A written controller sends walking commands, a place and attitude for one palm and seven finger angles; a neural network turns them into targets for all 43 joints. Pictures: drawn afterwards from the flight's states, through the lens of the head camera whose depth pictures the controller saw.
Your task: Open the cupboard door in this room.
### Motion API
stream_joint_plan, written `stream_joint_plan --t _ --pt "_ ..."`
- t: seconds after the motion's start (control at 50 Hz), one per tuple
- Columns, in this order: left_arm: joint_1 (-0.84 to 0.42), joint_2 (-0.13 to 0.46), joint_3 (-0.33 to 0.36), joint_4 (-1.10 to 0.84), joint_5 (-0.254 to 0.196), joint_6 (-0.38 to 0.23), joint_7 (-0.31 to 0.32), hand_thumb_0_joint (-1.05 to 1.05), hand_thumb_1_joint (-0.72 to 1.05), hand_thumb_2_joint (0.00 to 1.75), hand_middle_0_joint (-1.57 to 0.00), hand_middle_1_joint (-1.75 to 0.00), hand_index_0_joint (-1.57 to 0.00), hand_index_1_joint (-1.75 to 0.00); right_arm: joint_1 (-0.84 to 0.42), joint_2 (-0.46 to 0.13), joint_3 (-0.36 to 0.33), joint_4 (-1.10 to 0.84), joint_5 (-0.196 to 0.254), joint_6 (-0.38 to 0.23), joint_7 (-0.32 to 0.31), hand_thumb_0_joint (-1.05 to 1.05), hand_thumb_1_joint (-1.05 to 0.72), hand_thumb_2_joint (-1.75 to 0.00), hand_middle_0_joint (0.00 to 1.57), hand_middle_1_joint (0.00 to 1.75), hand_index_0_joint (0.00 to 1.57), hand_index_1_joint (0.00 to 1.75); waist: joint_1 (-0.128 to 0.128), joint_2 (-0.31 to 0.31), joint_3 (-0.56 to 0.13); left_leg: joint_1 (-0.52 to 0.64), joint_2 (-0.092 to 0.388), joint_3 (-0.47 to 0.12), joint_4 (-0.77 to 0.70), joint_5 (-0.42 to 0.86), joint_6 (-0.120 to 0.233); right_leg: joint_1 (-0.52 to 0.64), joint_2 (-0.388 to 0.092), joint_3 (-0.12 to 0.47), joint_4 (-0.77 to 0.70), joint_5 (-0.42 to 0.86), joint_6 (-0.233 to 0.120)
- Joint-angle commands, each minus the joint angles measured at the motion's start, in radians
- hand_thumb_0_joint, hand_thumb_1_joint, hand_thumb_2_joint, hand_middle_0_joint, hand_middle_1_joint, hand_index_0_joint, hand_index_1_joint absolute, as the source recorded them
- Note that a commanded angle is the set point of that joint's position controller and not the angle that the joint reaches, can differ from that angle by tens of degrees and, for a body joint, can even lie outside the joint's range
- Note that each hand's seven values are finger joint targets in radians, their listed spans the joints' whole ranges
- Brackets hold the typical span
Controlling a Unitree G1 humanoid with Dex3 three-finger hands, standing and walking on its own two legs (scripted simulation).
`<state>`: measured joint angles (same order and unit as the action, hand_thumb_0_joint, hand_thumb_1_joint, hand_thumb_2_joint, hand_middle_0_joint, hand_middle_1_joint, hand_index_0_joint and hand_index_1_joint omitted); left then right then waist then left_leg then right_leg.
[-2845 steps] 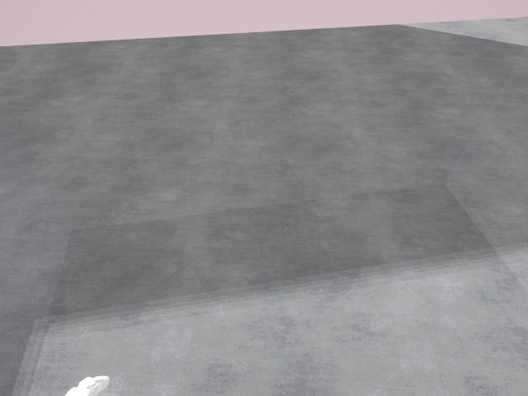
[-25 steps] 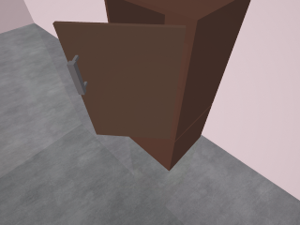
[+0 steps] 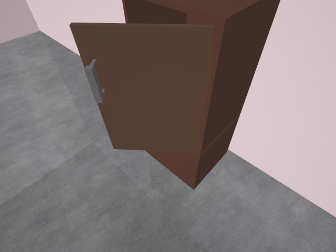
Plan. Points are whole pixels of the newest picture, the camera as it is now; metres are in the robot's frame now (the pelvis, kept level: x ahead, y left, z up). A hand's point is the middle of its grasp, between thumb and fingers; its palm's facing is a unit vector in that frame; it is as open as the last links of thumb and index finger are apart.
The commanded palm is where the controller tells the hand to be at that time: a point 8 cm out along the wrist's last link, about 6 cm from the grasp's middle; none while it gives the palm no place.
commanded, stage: look again from close up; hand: left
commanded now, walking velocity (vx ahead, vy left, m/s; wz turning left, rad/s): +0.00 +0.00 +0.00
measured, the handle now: (97, 81) +0.60 +0.27 +0.08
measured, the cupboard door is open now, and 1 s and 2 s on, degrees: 39 39 39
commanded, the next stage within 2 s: shuffle to correct the standing spot in 0.24 s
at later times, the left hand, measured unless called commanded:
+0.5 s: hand out of the picture +0.01 +0.17 -0.17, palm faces -0.01 -0.98 -0.20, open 7.4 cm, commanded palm none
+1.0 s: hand out of the picture +0.10 +0.21 -0.16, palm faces +0.05 -0.96 -0.29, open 7.4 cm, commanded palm none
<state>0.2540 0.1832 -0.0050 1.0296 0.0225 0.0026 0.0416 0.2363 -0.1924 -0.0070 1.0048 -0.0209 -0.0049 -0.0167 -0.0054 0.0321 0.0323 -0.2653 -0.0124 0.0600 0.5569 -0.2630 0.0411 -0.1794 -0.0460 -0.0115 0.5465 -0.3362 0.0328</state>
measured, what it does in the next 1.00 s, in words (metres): lifts its left foot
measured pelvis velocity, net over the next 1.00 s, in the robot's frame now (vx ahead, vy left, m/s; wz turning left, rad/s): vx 0.06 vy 0.01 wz -0.01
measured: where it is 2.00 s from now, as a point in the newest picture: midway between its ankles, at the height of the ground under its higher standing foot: outside the picture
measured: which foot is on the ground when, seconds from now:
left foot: down 0.00-0.86, up 0.88-1.00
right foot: down 0.00-1.00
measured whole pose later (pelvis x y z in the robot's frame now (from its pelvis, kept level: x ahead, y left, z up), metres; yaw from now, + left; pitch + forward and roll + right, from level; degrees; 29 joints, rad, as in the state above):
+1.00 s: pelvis +0.06 +0.01 +0.00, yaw -1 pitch +1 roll +3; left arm 0.26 0.17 0.03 0.98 0.03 -0.02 0.05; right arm 0.23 -0.19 -0.03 1.01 -0.02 0.05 0.00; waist 0.03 0.01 0.04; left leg -0.45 -0.02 0.05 1.05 -0.47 -0.02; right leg -0.21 -0.10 -0.11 0.58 -0.38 0.00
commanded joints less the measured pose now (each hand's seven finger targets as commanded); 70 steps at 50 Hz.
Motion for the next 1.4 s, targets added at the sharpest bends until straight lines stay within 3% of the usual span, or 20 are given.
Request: stream_joint_plan --t 0.0,0.38,0.52,0.6,0.66,0.72,0.78,0.8,0.82,0.84,0.86,0.96,1.1,1.14,1.16,1.18,1.2,1.24,1.28,1.38 --pt "0.037 0.112 0.016 -0.055 -0.003 -0.01 -0.002 0.0 0.9 0.9 -0.2 -0.3 -0.2 -0.3 0.015 -0.118 -0.016 -0.058 0.002 -0.012 0.004 0.0 -0.9 -0.9 0.2 0.3 0.2 0.3 0.005 -0.026 0.082 -0.045 0.109 -0.155 -0.213 -0.085 0.01 -0.096 -0.026 0.044 -0.107 -0.034 -0.061" --pt "0.082 0.137 0.017 -0.008 -0.002 -0.024 -0.011 0.0 0.9 0.9 -0.2 -0.3 -0.2 -0.3 0.028 -0.112 -0.009 0.021 0.008 -0.024 0.005 0.0 -0.9 -0.9 0.2 0.3 0.2 0.3 0.017 -0.04 0.0 0.046 0.094 -0.08 -0.154 0.028 -0.002 -0.06 -0.064 0.094 -0.157 0.023 -0.07" --pt "0.099 0.185 0.047 -0.014 0.0 -0.014 -0.011 0.0 0.9 0.9 -0.2 -0.3 -0.2 -0.3 0.041 -0.082 -0.01 0.0 0.0 -0.007 0.013 0.0 -0.9 -0.9 0.2 0.3 0.2 0.3 0.023 -0.157 0.077 -0.064 0.03 0.004 -0.01 -0.052 -0.031 -0.075 -0.183 0.222 -0.222 -0.04 -0.142" --pt "0.088 0.17 0.059 -0.028 0.004 -0.009 -0.009 0.0 0.9 0.9 -0.2 -0.3 -0.2 -0.3 0.086 -0.101 -0.014 0.002 0.003 -0.018 0.009 0.0 -0.9 -0.9 0.2 0.3 0.2 0.3 0.013 -0.07 0.025 0.034 0.065 -0.028 -0.06 0.138 -0.01 -0.064 -0.124 0.111 -0.072 0.138 -0.109" --pt "0.067 0.101 0.047 -0.044 0.005 -0.001 -0.006 0.0 0.9 0.9 -0.2 -0.3 -0.2 -0.3 0.151 -0.161 -0.027 0.01 0.0 -0.017 -0.004 0.0 -0.9 -0.9 0.2 0.3 0.2 0.3 0.003 0.161 0.006 0.165 0.221 -0.219 -0.154 0.401 0.108 -0.208 0.014 -0.073 0.167 -0.104 -0.055" --pt "0.009 0.083 0.045 -0.076 -0.001 0.0 -0.003 0.0 0.9 0.9 -0.2 -0.3 -0.2 -0.3 0.167 -0.139 -0.023 0.0 -0.002 -0.015 -0.011 0.0 -0.9 -0.9 0.2 0.3 0.2 0.3 -0.006 0.151 0.005 0.203 0.266 -0.242 -0.163 0.64 0.189 -0.291 -0.006 -0.055 0.305 -0.297 -0.057" --pt "0.086 0.06 0.049 -0.053 -0.001 -0.005 -0.006 0.0 0.9 0.9 -0.2 -0.3 -0.2 -0.3 0.069 -0.129 -0.024 -0.031 0.0 -0.009 -0.012 0.0 -0.9 -0.9 0.2 0.3 0.2 0.3 0.06 0.055 -0.062 0.15 0.202 -0.125 -0.062 0.669 0.135 -0.104 -0.015 -0.08 0.071 -0.025 -0.058" --pt "0.142 0.08 0.056 -0.037 0.001 -0.012 -0.002 0.0 0.9 0.9 -0.2 -0.3 -0.2 -0.3 0.048 -0.135 -0.029 -0.047 0.007 -0.009 -0.011 0.0 -0.9 -0.9 0.2 0.3 0.2 0.3 0.086 0.011 -0.091 0.062 0.169 -0.087 0.008 0.561 0.087 0.03 -0.049 -0.05 -0.043 0.174 -0.058" --pt "0.198 0.151 0.072 -0.023 0.006 -0.021 0.007 0.0 0.9 0.9 -0.2 -0.3 -0.2 -0.3 0.033 -0.105 -0.031 -0.068 0.017 -0.009 -0.007 0.0 -0.9 -0.9 0.2 0.3 0.2 0.3 0.103 -0.176 -0.111 -0.115 0.085 -0.009 0.129 0.276 0.02 0.189 -0.219 0.148 -0.101 0.439 -0.105" --pt "0.244 0.222 0.086 -0.017 0.005 -0.024 0.012 0.0 0.9 0.9 -0.2 -0.3 -0.2 -0.3 -0.011 -0.081 -0.032 -0.1 0.01 -0.006 -0.002 0.0 -0.9 -0.9 0.2 0.3 0.2 0.3 0.12 -0.316 -0.074 -0.294 -0.013 0.036 0.303 -0.248 -0.04 0.251 -0.448 0.384 -0.161 0.795 -0.221" --pt "0.252 0.224 0.081 -0.018 0.002 -0.028 0.014 0.0 0.9 0.9 -0.2 -0.3 -0.2 -0.3 0.006 -0.092 -0.037 -0.094 0.005 0.004 -0.007 0.0 -0.9 -0.9 0.2 0.3 0.2 0.3 0.101 -0.23 -0.084 -0.3 0.014 -0.058 0.435 -0.337 -0.051 0.219 -0.496 0.373 -0.148 0.88 -0.294" --pt "0.117 0.177 0.079 -0.067 0.01 -0.024 0.016 0.0 0.9 0.9 -0.2 -0.3 -0.2 -0.3 -0.052 -0.058 -0.04 -0.095 0.004 0.036 0.024 0.0 -0.9 -0.9 0.2 0.3 0.2 0.3 0.06 -0.241 0.012 -0.37 0.035 -0.045 0.551 -0.164 -0.076 0.1 -0.314 0.098 -0.141 0.794 -0.201" --pt "0.063 0.251 0.109 -0.108 0.019 -0.01 0.004 0.0 0.9 0.9 -0.2 -0.3 -0.2 -0.3 -0.085 -0.048 -0.045 -0.123 0.015 0.034 0.038 0.0 -0.9 -0.9 0.2 0.3 0.2 0.3 0.053 -0.263 -0.025 -0.132 -0.004 0.07 0.173 -0.058 -0.09 -0.013 -0.265 0.028 -0.069 0.662 -0.151" --pt "0.042 0.253 0.112 -0.112 0.016 -0.002 0.002 0.0 0.9 0.9 -0.2 -0.3 -0.2 -0.3 -0.004 -0.063 -0.051 -0.106 0.014 0.022 0.033 0.0 -0.9 -0.9 0.2 0.3 0.2 0.3 0.01 -0.253 -0.065 0.034 -0.012 0.101 -0.001 0.06 -0.084 -0.069 -0.237 0.007 0.017 0.568 -0.114" --pt "0.04 0.221 0.103 -0.118 0.012 0.004 0.0 0.0 0.9 0.9 -0.2 -0.3 -0.2 -0.3 0.064 -0.091 -0.058 -0.086 0.01 0.01 0.026 0.0 -0.9 -0.9 0.2 0.3 0.2 0.3 -0.021 -0.176 -0.119 0.167 0.02 0.087 -0.092 0.188 -0.071 -0.105 -0.183 -0.024 0.131 0.446 -0.082" --pt "0.072 0.147 0.088 -0.133 0.004 0.015 -0.002 0.0 0.9 0.9 -0.2 -0.3 -0.2 -0.3 0.119 -0.185 -0.08 -0.081 0.005 0.001 0.018 0.0 -0.9 -0.9 0.2 0.3 0.2 0.3 -0.036 0.074 -0.18 0.307 0.225 -0.141 -0.097 0.466 0.003 -0.256 -0.073 -0.094 0.307 0.024 -0.021" --pt "0.065 0.09 0.071 -0.14 -0.005 0.025 0.006 0.0 0.9 0.9 -0.2 -0.3 -0.2 -0.3 0.146 -0.25 -0.085 -0.089 0.007 0.002 0.01 0.0 -0.9 -0.9 0.2 0.3 0.2 0.3 -0.046 0.245 -0.202 0.216 0.393 -0.346 -0.18 0.728 0.121 -0.295 0.01 -0.038 0.509 -0.36 0.0" --pt "0.067 0.082 0.064 -0.141 -0.003 0.03 0.012 0.0 0.9 0.9 -0.2 -0.3 -0.2 -0.3 0.049 -0.194 -0.062 -0.115 -0.002 -0.001 -0.001 0.0 -0.9 -0.9 0.2 0.3 0.2 0.3 -0.016 0.104 -0.101 0.022 0.396 -0.293 -0.256 0.414 0.183 -0.265 -0.028 0.033 0.603 -0.277 -0.033" --pt "0.07 0.121 0.073 -0.095 0.005 0.022 -0.002 0.0 0.9 0.9 -0.2 -0.3 -0.2 -0.3 -0.076 -0.156 -0.048 -0.123 -0.006 -0.012 -0.009 0.0 -0.9 -0.9 0.2 0.3 0.2 0.3 0.024 0.207 -0.044 -0.065 0.319 -0.261 -0.28 0.233 0.146 -0.246 -0.034 0.052 0.571 -0.165 -0.034" --pt "0.078 0.082 0.057 -0.073 0.003 0.038 -0.027 0.0 0.9 0.9 -0.2 -0.3 -0.2 -0.3 -0.001 -0.138 -0.048 -0.082 -0.008 -0.005 -0.024 0.0 -0.9 -0.9 0.2 0.3 0.2 0.3 -0.002 0.09 -0.067 0.051 0.314 -0.226 -0.278 0.251 0.136 -0.239 0.002 -0.003 0.394 -0.131 -0.017"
